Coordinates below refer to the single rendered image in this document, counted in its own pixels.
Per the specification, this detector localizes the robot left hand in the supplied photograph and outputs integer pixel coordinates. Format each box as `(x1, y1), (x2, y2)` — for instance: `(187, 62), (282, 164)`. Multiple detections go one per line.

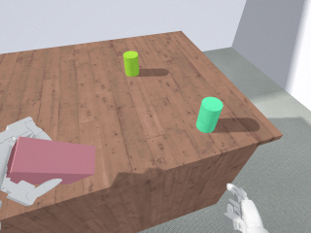
(0, 116), (62, 207)

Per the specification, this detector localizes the sponge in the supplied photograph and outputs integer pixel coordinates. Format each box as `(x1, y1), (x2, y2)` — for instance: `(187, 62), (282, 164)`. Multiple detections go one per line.
(6, 136), (96, 184)

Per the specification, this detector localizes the table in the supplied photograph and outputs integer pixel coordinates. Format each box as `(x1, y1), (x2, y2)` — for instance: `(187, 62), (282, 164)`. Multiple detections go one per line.
(0, 31), (283, 233)

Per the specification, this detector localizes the robot right hand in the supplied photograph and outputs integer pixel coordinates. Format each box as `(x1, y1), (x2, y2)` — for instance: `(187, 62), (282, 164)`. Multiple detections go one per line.
(225, 183), (263, 233)

